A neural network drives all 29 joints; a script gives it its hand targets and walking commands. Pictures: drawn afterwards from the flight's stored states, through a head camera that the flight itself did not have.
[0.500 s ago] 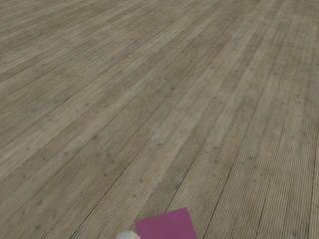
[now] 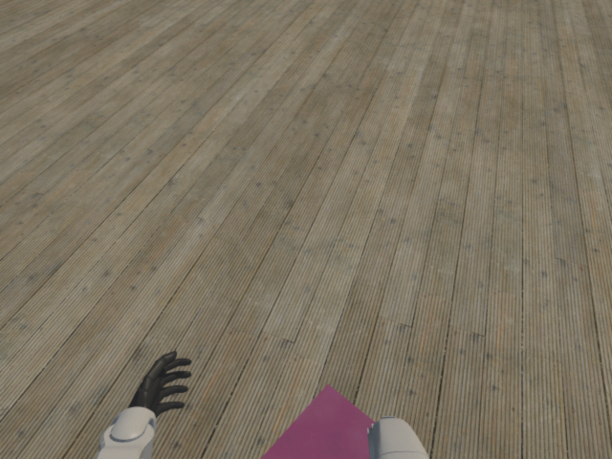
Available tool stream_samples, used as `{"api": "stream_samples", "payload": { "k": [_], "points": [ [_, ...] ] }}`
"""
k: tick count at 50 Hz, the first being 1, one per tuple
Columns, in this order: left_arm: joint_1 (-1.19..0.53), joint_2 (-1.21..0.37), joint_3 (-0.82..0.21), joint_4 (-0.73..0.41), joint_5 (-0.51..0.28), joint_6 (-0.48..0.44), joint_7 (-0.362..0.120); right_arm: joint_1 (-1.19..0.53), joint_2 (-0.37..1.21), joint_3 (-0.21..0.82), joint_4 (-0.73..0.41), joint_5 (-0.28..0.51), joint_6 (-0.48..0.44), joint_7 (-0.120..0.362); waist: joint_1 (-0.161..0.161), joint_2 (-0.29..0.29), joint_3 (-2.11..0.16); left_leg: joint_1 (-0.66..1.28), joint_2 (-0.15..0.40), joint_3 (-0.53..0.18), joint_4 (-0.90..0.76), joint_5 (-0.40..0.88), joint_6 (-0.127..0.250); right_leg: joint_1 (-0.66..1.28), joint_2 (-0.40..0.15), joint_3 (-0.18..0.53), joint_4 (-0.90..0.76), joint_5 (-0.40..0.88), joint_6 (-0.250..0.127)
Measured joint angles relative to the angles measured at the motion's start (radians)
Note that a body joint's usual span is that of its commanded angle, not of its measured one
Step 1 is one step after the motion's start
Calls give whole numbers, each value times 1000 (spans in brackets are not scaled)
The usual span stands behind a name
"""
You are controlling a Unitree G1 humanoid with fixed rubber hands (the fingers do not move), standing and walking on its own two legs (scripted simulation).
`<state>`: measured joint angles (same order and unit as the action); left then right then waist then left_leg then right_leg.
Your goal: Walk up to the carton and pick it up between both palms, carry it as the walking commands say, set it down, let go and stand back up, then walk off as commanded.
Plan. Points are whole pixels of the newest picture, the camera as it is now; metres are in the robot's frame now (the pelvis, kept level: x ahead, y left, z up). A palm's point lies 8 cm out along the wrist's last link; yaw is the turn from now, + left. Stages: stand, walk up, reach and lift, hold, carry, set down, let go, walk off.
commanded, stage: walk off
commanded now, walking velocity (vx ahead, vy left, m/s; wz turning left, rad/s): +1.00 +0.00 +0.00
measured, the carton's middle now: out of the picture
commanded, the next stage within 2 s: stand in 0.38 s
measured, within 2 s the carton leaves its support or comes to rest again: rests again in 0.98 s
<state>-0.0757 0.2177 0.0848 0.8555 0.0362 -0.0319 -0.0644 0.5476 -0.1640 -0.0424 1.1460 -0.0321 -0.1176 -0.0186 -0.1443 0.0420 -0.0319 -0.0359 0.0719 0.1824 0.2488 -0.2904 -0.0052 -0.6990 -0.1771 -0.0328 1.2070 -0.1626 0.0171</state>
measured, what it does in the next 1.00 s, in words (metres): goes down: right foot, then left foot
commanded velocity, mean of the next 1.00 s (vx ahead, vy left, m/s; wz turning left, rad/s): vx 0.36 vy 0.00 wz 0.00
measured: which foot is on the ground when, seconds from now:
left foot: down 0.00-0.22, up 0.24-0.54, down 0.56-1.00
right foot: down 0.00-0.02, up 0.04-0.16, down 0.18-0.56, up 0.58-0.82, down 0.84-1.00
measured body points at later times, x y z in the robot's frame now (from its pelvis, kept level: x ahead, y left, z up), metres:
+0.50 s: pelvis +0.36 -0.06 -0.03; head +0.39 -0.04 +0.42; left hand +0.24 +0.23 -0.16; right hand +0.59 -0.32 -0.10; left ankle +0.47 +0.07 -0.72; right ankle +0.24 -0.21 -0.75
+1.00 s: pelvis +0.54 -0.07 -0.02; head +0.57 -0.09 +0.43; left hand +0.68 +0.16 -0.14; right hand +0.53 -0.31 -0.19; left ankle +0.57 +0.07 -0.74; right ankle +0.59 -0.17 -0.75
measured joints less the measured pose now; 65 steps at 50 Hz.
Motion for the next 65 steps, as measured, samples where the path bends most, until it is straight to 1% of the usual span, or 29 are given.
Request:
{"api": "stream_samples", "payload": {
  "k": [3,6,8,9,10,11,12,13,14,15,17,20,22,24,27,28,30,33,34,36,37,39,43,45,48,51,55,59,65],
  "points": [
    [-87,9,2,-36,-8,-5,-10,60,57,18,21,-10,-3,-5,-34,-64,30,63,-5,-2,-37,-25,-28,-1,8,29,-156,-32,1],
    [-120,-5,-18,-50,-21,-9,-11,107,65,17,35,-12,6,-4,-58,-101,36,140,15,19,-52,-83,-66,37,26,-18,-377,-80,8],
    [-125,-30,-37,-49,-19,-9,-7,129,59,13,46,-4,14,2,-73,-100,37,176,47,23,-19,-145,-96,88,51,-66,-518,-135,-10],
    [-122,-46,-48,-48,-15,-14,-4,136,56,12,53,4,17,5,-76,-90,42,178,73,19,38,-190,-102,120,71,-84,-566,-105,-21],
    [-113,-64,-55,-40,-7,-24,2,128,54,12,65,12,22,8,-71,-72,59,162,113,8,149,-232,-95,145,94,-98,-565,-7,-28],
    [-96,-79,-62,-30,4,-37,10,106,53,13,71,22,27,12,-62,-54,85,108,147,-32,335,-187,-71,164,113,-114,-527,-6,-28],
    [-68,-84,-70,-19,15,-48,21,72,56,16,64,31,31,17,-52,-56,110,25,145,-93,576,-190,-41,186,118,-121,-486,-57,-26],
    [-25,-83,-74,-4,21,-56,32,27,55,19,48,41,32,22,-36,-64,127,-67,118,-145,799,-175,-15,214,120,-120,-471,-111,-23],
    [29,-79,-73,21,23,-60,39,-25,51,17,25,51,29,27,-19,-69,133,-155,97,-174,975,-143,6,244,122,-119,-475,-146,-20],
    [87,-73,-68,53,22,-60,42,-78,41,10,-2,57,23,32,2,-70,130,-242,82,-189,1105,-110,22,275,124,-119,-494,-164,-16],
    [208,-48,-41,113,8,-63,60,-185,5,-8,-59,57,13,34,59,-59,118,-390,73,-194,1198,-51,34,348,135,-122,-551,-177,-5],
    [357,34,-2,181,2,-67,73,-334,-76,-32,-135,38,23,35,160,-31,93,-533,73,-181,1103,-33,38,475,153,-121,-645,-202,2],
    [451,82,13,229,-2,-67,82,-429,-120,-46,-185,21,37,40,206,-18,65,-588,85,-165,978,-21,28,559,157,-118,-706,-220,12],
    [533,106,17,266,-14,-64,93,-521,-142,-47,-239,15,45,46,232,-8,45,-606,98,-151,769,2,13,646,159,-119,-771,-237,32],
    [605,97,4,308,-21,-54,88,-631,-134,-32,-297,14,26,58,255,-9,37,-575,83,-125,443,133,0,738,139,-117,-791,-296,63],
    [615,84,-1,316,-22,-50,80,-653,-126,-27,-303,7,14,61,263,-12,45,-550,68,-112,388,204,8,746,120,-110,-737,-335,68],
    [577,56,-10,309,-35,-44,68,-666,-95,-18,-298,-8,-4,56,268,-48,82,-543,26,-84,468,174,33,668,75,-57,-467,-376,42],
    [460,-3,-24,234,-50,-36,77,-614,-55,9,-273,-8,10,42,261,-47,140,-503,-3,-85,488,89,47,439,122,20,32,-396,16],
    [417,-18,-27,211,-47,-36,80,-588,-37,18,-256,-5,19,41,253,-49,158,-478,-11,-84,469,89,38,372,127,20,122,-380,14],
    [340,-40,-33,170,-34,-32,80,-532,-4,35,-222,6,37,38,229,-58,187,-423,-27,-74,419,95,36,265,117,9,157,-350,17],
    [306,-48,-36,154,-28,-28,79,-503,8,40,-206,12,44,36,213,-58,194,-399,-30,-70,391,99,38,233,109,-1,124,-342,17],
    [256,-53,-40,121,-25,-19,78,-450,13,17,-199,22,35,3,169,-61,196,-363,-35,-57,343,107,36,191,89,-16,-4,-324,17],
    [173,-27,-35,92,-35,-3,78,-366,-26,10,-152,13,46,9,95,-77,184,-319,-47,-42,309,99,19,217,68,-24,-368,-215,20],
    [153,-21,-31,87,-29,-5,79,-322,-45,4,-121,20,56,15,82,-74,170,-313,-45,-45,349,64,3,286,74,-30,-535,-81,7],
    [150,-50,-41,89,-13,0,81,-290,-70,2,-84,34,87,17,70,-17,154,-305,-21,-90,427,-100,-19,337,111,-59,-552,-90,-36],
    [154,-74,-56,99,-9,23,84,-261,-61,7,-69,32,118,15,70,2,109,-297,-17,-116,462,-159,-28,382,122,-89,-602,-92,-49],
    [161,-90,-67,110,-22,33,83,-263,-29,24,-54,16,136,19,94,0,63,-224,3,-128,360,-23,-40,413,155,-111,-639,-85,-56],
    [187,-76,-67,151,-44,42,78,-276,26,40,-41,8,126,11,109,-67,31,-156,-10,-113,268,21,-32,454,149,-101,-677,-77,-56],
    [256,-64,-58,197,-39,34,83,-289,37,42,-25,23,116,-5,147,-76,-1,-112,-15,-109,183,53,-35,490,151,-100,-747,-48,-56]
  ]
}}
